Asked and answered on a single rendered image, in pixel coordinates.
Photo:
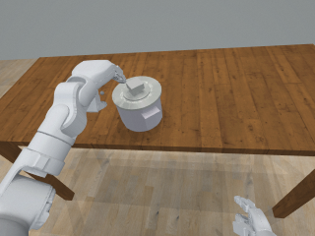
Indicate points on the robot left hand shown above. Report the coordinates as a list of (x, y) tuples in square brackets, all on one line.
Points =
[(100, 72)]

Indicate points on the knob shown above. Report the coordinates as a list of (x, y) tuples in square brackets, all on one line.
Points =
[(135, 85)]

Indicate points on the robot left forearm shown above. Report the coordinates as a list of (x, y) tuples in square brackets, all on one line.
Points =
[(64, 121)]

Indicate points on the table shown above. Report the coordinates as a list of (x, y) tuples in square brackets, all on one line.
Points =
[(241, 100)]

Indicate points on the robot right hand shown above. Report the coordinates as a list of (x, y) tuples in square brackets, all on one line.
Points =
[(255, 222)]

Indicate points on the pot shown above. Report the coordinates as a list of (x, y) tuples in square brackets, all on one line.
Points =
[(142, 120)]

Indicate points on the lid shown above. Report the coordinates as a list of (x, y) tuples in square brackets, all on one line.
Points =
[(140, 100)]

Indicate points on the left robot upper arm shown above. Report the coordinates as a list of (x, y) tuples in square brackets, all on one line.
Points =
[(25, 205)]

